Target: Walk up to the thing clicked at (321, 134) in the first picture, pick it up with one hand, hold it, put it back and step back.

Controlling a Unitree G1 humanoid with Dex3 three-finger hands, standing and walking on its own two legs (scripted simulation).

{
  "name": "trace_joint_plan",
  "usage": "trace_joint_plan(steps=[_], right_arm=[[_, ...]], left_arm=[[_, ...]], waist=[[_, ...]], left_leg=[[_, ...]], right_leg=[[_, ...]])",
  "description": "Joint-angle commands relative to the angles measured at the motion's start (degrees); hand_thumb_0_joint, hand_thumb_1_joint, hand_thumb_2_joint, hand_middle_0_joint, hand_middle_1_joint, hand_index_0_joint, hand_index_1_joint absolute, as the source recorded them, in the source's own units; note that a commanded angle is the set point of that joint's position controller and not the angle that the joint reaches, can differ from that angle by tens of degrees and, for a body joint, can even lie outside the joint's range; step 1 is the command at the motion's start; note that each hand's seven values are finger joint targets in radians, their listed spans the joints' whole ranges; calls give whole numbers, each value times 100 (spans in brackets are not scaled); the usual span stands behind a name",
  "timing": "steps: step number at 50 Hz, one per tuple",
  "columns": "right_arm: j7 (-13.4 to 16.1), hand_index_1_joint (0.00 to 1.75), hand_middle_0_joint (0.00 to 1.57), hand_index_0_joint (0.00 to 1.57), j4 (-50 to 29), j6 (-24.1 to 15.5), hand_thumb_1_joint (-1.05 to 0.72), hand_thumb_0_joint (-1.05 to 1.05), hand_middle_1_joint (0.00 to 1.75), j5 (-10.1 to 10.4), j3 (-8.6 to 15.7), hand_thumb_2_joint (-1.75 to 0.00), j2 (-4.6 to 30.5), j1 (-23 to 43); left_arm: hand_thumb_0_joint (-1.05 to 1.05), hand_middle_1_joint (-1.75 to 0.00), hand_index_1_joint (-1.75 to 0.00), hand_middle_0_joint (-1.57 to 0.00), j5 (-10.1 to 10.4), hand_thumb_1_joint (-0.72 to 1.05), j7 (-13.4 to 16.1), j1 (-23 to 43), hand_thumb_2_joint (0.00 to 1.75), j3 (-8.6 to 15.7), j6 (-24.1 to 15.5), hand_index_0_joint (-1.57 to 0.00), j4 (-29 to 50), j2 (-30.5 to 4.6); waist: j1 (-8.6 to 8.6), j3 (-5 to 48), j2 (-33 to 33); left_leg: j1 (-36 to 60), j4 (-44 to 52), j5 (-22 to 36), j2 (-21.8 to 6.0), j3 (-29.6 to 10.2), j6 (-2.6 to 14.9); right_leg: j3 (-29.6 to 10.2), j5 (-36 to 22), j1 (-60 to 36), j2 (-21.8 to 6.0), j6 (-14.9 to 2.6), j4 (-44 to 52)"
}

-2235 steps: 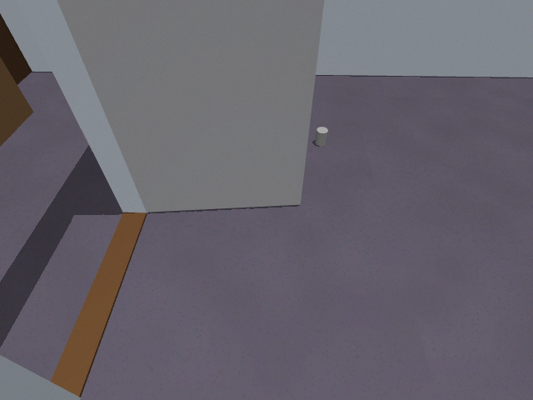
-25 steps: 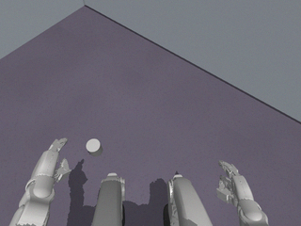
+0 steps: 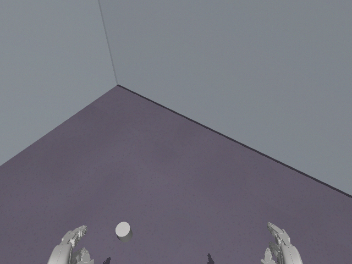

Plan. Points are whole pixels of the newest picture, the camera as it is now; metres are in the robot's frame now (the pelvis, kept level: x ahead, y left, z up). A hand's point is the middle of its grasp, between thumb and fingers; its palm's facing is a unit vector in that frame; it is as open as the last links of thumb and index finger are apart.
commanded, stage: home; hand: left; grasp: from above
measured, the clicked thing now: (124, 232) +0.42 +0.23 -0.66
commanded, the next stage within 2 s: none
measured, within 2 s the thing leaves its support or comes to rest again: neither
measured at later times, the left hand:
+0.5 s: hand out of the picture +0.16 +0.17 -0.04, palm faces +0.07 -0.98 -0.20, open 7.4 cm
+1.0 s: hand out of the picture +0.16 +0.17 -0.04, palm faces +0.06 -0.98 -0.20, open 7.4 cm
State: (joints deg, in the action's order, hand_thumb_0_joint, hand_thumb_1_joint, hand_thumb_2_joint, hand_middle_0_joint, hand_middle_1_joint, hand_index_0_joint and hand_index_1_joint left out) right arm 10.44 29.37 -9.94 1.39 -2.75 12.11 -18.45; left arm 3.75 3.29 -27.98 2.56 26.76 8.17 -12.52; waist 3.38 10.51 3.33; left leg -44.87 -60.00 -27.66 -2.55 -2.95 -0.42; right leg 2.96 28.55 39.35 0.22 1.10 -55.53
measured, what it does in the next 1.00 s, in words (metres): stands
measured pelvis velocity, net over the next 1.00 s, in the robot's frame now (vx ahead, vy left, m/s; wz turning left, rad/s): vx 0.00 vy -0.01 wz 0.01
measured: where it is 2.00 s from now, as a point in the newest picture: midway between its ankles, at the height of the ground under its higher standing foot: outside the picture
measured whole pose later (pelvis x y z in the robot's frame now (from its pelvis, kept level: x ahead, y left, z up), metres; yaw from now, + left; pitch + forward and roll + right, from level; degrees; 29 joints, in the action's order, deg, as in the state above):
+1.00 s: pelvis +0.00 -0.01 +0.01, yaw +0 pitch +10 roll -2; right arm 10.6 31.0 -13.4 0.5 -1.7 12.8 -16.4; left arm 2.7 1.0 -28.3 1.9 26.4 7.0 -12.5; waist 2.0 9.1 2.5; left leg -40.6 -57.7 -26.9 -2.3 -2.9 -1.0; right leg 2.9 28.5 35.6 0.0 0.6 -54.3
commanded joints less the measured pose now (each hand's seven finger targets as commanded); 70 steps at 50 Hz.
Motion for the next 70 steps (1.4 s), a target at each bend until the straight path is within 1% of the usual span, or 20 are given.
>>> trace_joint_plan(steps=[1,5,8,11,21,30,37,41,42,44,46,55,57,60,61,62,63,65,67,70], right_arm=[[92,30,20,20,-946,-435,-90,0,30,-55,323,-90,659,475],[87,30,20,20,-914,-529,-90,0,30,-88,373,-90,716,487],[74,30,20,20,-878,-584,-90,0,30,-99,373,-90,735,543],[61,30,20,20,-877,-626,-90,0,30,-102,376,-90,746,600],[80,30,20,20,-812,-678,-90,0,30,-106,362,-90,730,633],[100,30,20,20,-732,-691,-90,0,30,-105,371,-90,734,621],[96,30,20,20,-740,-681,-90,0,30,-106,378,-90,736,631],[96,30,20,20,-753,-690,-90,0,30,-97,389,-90,750,613],[90,30,20,20,-740,-695,-90,0,30,-101,393,-90,737,587],[89,30,20,20,-741,-682,-90,0,30,-101,391,-90,743,599],[94,30,20,20,-752,-687,-90,0,30,-107,404,-90,743,608],[103,30,20,20,-749,-705,-90,0,30,-105,392,-90,725,624],[94,30,20,20,-750,-713,-90,0,30,-101,387,-90,746,626],[111,30,20,20,-750,-698,-90,0,30,-98,411,-90,748,594],[102,30,20,20,-727,-694,-90,0,30,-105,393,-90,744,569],[100,30,20,20,-746,-697,-90,0,30,-96,387,-90,738,596],[103,30,20,20,-776,-696,-90,0,30,-96,375,-90,711,607],[108,30,20,20,-771,-683,-90,0,30,-100,411,-90,753,612],[95,30,20,20,-749,-681,-90,0,30,-111,391,-90,717,593],[92,30,20,20,-760,-674,-90,0,30,-97,401,-90,740,610]], left_arm=[[0,-30,-30,-20,-40,90,-67,-75,90,266,-221,-20,1055,-551],[0,-30,-30,-20,-72,89,-149,61,89,245,-255,-20,1040,-554],[0,-30,-30,-20,-94,89,-192,113,90,276,-289,-20,986,-577],[0,-30,-30,-20,-123,88,-206,205,89,264,-322,-20,1039,-606],[0,-30,-30,-20,-143,89,-160,104,89,280,-356,-20,997,-617],[0,-30,-30,-20,-123,90,-154,63,90,230,-367,-20,1020,-617],[0,-30,-30,-20,-109,90,-174,64,90,268,-344,-20,904,-623],[0,-30,-30,-20,-99,90,-171,58,90,318,-335,-20,998,-642],[0,-30,-30,-20,-102,90,-176,81,90,251,-341,-20,1030,-600],[0,-30,-30,-20,-112,90,-185,92,90,242,-322,-20,953,-605],[0,-30,-30,-20,-117,90,-175,81,90,283,-340,-20,993,-636],[0,-30,-30,-20,-128,90,-175,145,90,281,-320,-20,1102,-650],[0,-30,-30,-20,-117,90,-192,132,90,217,-313,-20,964,-591],[0,-30,-30,-20,-129,90,-170,129,90,335,-333,-20,1188,-762],[0,-30,-30,-20,-124,90,-184,78,90,194,-318,-20,1035,-629],[0,-30,-30,-20,-112,90,-177,102,90,250,-310,-20,1088,-659],[0,-30,-30,-20,-110,90,-180,-34,90,151,-275,-20,915,-509],[0,-30,-30,-20,-111,90,-150,120,90,383,-311,-20,1212,-770],[0,-30,-30,-20,-133,90,-188,-54,90,165,-274,-20,891,-528],[0,-30,-30,-20,-120,90,-177,128,90,297,-293,-20,1122,-711]], waist=[[-63,316,-179],[23,255,-201],[-68,131,-156],[-63,125,-19],[-84,250,-69],[-112,455,-91],[-134,235,-36],[-139,376,-169],[-120,430,-143],[-133,220,-37],[-134,346,-122],[-122,270,-19],[-80,193,-93],[-139,390,-47],[-64,333,-95],[-100,258,-76],[-86,308,-175],[-170,400,-111],[-91,297,-90],[-121,284,9]], left_leg=[[1000,1060,1234,237,84,135],[1117,1051,1273,254,135,143],[1093,1119,1061,265,132,133],[1140,1193,894,263,111,115],[1185,1094,1051,272,148,117],[1313,1052,1492,237,102,108],[1195,1109,1297,237,113,105],[1249,1064,1332,232,126,122],[1272,1080,1400,232,105,113],[1191,1125,1251,226,103,103],[1218,1107,1278,224,96,110],[1208,1153,1028,216,95,95],[1153,1162,970,223,86,106],[1273,1092,1227,222,110,101],[1268,1059,1271,230,115,115],[1206,1050,1255,226,118,111],[1195,1036,1302,228,101,118],[1219,1030,1335,232,119,114],[1229,1080,1281,215,104,101],[1215,1126,1211,203,59,97]], right_leg=[[150,-1233,-366,168,-95,1055],[120,-1274,-348,138,-69,1105],[119,-1079,-336,121,-68,1129],[112,-911,-307,119,-79,1138],[57,-1107,-369,97,-62,1117],[76,-1481,-505,124,-74,1025],[78,-1301,-416,126,-72,1072],[60,-1329,-514,113,-64,1090],[64,-1393,-530,121,-72,1035],[80,-1239,-410,122,-81,1053],[85,-1264,-461,127,-72,1052],[85,-1011,-361,121,-91,1059],[82,-975,-327,127,-79,1065],[62,-1192,-421,113,-80,1042],[49,-1262,-401,111,-67,1047],[54,-1244,-367,109,-69,1054],[69,-1302,-402,106,-65,1041],[60,-1310,-480,100,-68,1047],[78,-1247,-401,122,-83,1011],[95,-1162,-381,129,-92,1008]])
